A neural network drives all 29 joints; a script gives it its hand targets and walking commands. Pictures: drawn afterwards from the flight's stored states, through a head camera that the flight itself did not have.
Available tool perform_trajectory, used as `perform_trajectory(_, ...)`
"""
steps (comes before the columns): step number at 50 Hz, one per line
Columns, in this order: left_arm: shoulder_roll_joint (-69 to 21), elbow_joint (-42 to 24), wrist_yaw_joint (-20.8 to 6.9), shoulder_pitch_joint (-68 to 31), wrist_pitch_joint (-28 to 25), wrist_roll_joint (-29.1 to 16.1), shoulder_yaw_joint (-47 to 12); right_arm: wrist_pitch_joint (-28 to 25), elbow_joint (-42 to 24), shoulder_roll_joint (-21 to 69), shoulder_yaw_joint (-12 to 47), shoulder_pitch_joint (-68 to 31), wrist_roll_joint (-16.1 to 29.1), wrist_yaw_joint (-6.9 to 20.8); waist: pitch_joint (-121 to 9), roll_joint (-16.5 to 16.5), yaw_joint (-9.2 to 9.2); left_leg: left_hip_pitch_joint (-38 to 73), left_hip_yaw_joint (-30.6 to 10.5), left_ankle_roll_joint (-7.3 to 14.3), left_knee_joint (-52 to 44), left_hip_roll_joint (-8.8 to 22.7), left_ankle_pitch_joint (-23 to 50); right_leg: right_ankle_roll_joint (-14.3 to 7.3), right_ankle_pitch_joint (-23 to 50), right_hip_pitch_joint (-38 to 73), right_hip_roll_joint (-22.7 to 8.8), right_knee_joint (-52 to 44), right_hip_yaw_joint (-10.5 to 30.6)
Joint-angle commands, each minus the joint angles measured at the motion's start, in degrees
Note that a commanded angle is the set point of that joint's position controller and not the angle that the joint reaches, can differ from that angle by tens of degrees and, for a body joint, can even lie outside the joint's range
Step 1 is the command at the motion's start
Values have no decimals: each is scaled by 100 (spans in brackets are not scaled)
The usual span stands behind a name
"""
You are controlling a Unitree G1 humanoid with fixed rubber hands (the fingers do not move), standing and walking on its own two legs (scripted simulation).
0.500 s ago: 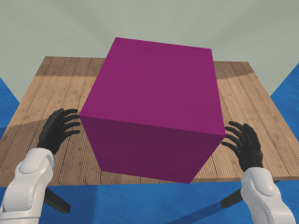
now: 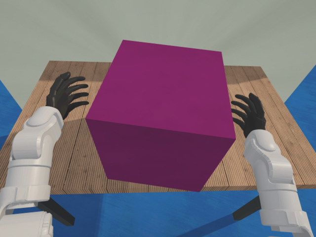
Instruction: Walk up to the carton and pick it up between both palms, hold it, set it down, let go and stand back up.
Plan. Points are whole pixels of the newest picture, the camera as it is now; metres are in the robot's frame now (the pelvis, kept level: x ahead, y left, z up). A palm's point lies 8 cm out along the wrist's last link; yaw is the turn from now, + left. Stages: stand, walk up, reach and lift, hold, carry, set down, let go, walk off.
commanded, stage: reach and lift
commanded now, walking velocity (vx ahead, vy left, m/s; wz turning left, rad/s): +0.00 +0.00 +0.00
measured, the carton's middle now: (162, 117) +0.43 +0.00 +0.04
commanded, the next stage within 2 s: none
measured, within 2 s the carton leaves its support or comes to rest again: neither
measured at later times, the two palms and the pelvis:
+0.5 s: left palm (54, 71) +0.42 +0.25 +0.20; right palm (251, 93) +0.40 -0.20 +0.17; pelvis +0.00 +0.00 +0.00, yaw +0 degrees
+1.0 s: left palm (56, 70) +0.44 +0.25 +0.19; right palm (249, 87) +0.42 -0.21 +0.17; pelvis +0.00 +0.00 +0.00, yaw +0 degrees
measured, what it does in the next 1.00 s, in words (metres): stands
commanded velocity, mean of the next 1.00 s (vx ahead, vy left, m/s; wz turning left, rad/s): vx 0.00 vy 0.00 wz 0.00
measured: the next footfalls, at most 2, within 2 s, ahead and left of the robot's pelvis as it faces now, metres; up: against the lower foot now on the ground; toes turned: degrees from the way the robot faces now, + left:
none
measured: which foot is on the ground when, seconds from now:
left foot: down 0.00-1.00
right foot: down 0.00-1.00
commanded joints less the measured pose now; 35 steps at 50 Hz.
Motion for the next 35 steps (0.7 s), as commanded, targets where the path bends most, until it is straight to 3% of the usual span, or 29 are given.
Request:
perform_trajectory(1,2064,-692,103,-3484,-143,29,425,-180,-346,-1804,-724,-3060,-235,-79,-2950,734,-835,692,15,-351,-806,-35,1447,-199,1310,922,246,63,213)
perform_trajectory(2,2074,-611,142,-3175,-187,110,469,-238,-685,-1797,-556,-3055,-244,-43,-3150,659,-653,609,44,-297,-770,-87,1704,-174,1521,1124,249,98,293)
perform_trajectory(3,1948,-408,152,-3144,-104,158,353,-147,-89,-1741,-564,-3033,-345,-13,-2749,689,-796,677,47,-347,-782,-53,1712,-179,1523,960,228,24,226)
perform_trajectory(4,1873,-121,118,-3187,-60,115,363,-130,118,-1833,-572,-3083,-338,13,-2899,520,-834,786,44,-344,-768,-35,1782,-179,1661,987,201,-21,218)
perform_trajectory(5,1903,-335,136,-3148,-108,162,318,-172,128,-1886,-538,-2944,-162,-11,-3098,804,-906,919,-7,-368,-705,-43,2185,-195,2008,1129,232,67,226)
perform_trajectory(7,1989,-359,111,-3600,-113,176,311,-183,214,-1869,-394,-3500,-114,60,-3361,870,-765,975,23,-402,-581,-64,2669,-164,2255,1085,220,88,224)
perform_trajectory(8,1985,177,72,-3675,-19,180,308,-197,168,-1929,-416,-3702,-128,-3,-3474,545,-873,888,19,-343,-591,-94,2186,-133,2079,1185,229,17,211)
perform_trajectory(9,1946,646,33,-3456,-20,298,439,-167,471,-1961,-346,-3583,-179,18,-3032,518,-763,603,108,-322,-731,-105,2088,-123,2020,1220,264,-7,204)
perform_trajectory(10,2037,591,62,-4027,-71,291,387,-190,551,-2020,-514,-4044,-199,1,-3183,628,-881,678,56,-305,-776,-105,1945,-127,1893,1158,182,25,212)
perform_trajectory(11,2025,293,102,-3965,-43,177,289,-227,412,-2012,-543,-4008,-283,-38,-3556,547,-1010,829,-4,-344,-641,-72,2138,-145,2126,1255,266,49,200)
perform_trajectory(13,1857,-271,154,-4266,-136,38,67,-271,664,-2182,-593,-4254,-158,112,-3780,1007,-1063,1271,-89,-530,-496,-36,2870,-187,2174,910,278,67,126)
perform_trajectory(14,1914,153,153,-4505,-110,51,50,-319,817,-2198,-654,-4400,-261,88,-3825,837,-1142,1288,-83,-526,-410,-5,2732,-187,1994,716,321,47,62)
perform_trajectory(16,1936,861,115,-4242,-126,154,63,-297,919,-2054,-523,-4321,-225,88,-3542,601,-1044,1000,-68,-356,-544,-76,2214,-154,1953,873,270,-48,170)
perform_trajectory(17,2145,1076,136,-4822,-153,61,-19,-280,1165,-2257,-687,-4895,-237,91,-3752,542,-1100,815,-91,-402,-528,-55,2115,-188,1840,922,239,-33,100)
perform_trajectory(18,2153,1203,121,-5053,-232,35,-86,-256,1495,-2236,-566,-5110,-230,153,-3627,702,-1110,909,-52,-403,-617,-53,1877,-186,1702,753,223,-91,118)
perform_trajectory(19,2116,1425,104,-4586,-185,42,1,-275,1447,-2176,-454,-4923,-264,122,-3580,281,-1014,653,-6,-294,-628,-116,1986,-102,2068,1142,184,-5,154)
perform_trajectory(20,2039,1072,113,-4840,-303,-45,-128,-287,1142,-2032,-489,-5144,-140,103,-3971,370,-1041,732,-62,-300,-547,-68,2136,-122,2166,1160,173,74,175)
perform_trajectory(21,2067,614,121,-4914,-364,-93,-239,-368,1007,-2160,-738,-5063,-267,81,-4128,503,-1242,898,-71,-400,-451,-71,2393,-128,2434,1232,190,116,41)
perform_trajectory(22,1974,712,108,-5086,-373,-142,-236,-373,1257,-2179,-673,-5128,-203,108,-4166,669,-1200,998,-81,-446,-397,-88,2532,-151,2326,1111,215,94,96)
perform_trajectory(23,2012,1296,94,-5250,-353,-105,-334,-391,1643,-2372,-766,-5428,-202,115,-3955,661,-1246,939,-76,-465,-430,-85,2298,-181,2074,830,256,40,12)
perform_trajectory(24,1935,1325,95,-4897,-315,71,-215,-383,1844,-2280,-664,-5025,-317,144,-3892,688,-1142,1195,-78,-469,-398,-64,2712,-152,2354,908,249,10,66)
perform_trajectory(25,2152,1667,112,-5540,-340,-66,-288,-348,2088,-2572,-771,-5600,-300,165,-3833,691,-1266,1149,-122,-487,-484,-18,2175,-208,1768,539,267,-82,14)
perform_trajectory(27,1941,1808,95,-5634,-496,-229,-659,-396,2184,-2366,-637,-5834,-351,238,-3819,614,-1284,1179,-89,-511,-460,-4,2189,-219,1802,503,236,-84,-76)
perform_trajectory(29,2010,2599,109,-5818,-638,-27,-587,-407,2778,-2163,-624,-6024,-462,240,-3619,533,-1122,752,-46,-406,-588,-62,1671,-208,1484,530,179,-79,11)
perform_trajectory(31,2046,2671,170,-6184,-814,-359,-781,-529,2453,-2300,-797,-6523,-438,248,-4060,334,-1171,687,-82,-396,-556,-40,1488,-251,1286,398,218,-78,-73)
perform_trajectory(32,2037,2201,214,-6144,-974,-393,-833,-650,2168,-2229,-713,-6386,-492,268,-4604,393,-1113,984,-132,-458,-448,-10,1986,-261,1668,489,262,0,-123)
perform_trajectory(33,2000,2465,217,-6064,-998,-375,-829,-645,2545,-2223,-648,-6265,-421,256,-4424,650,-1096,964,-117,-515,-352,-54,2317,-237,1893,430,241,5,-83)
perform_trajectory(34,1975,2408,240,-6072,-1088,-315,-823,-663,2767,-2080,-696,-6030,-525,279,-4576,685,-1208,1136,-134,-571,-304,-30,2373,-243,1808,282,250,-25,-111)
perform_trajectory(35,1955,2846,237,-5912,-1064,-399,-829,-682,2877,-2180,-656,-6211,-442,295,-4273,538,-981,1034,-73,-539,-283,-13,2321,-260,1707,174,274,31,-109)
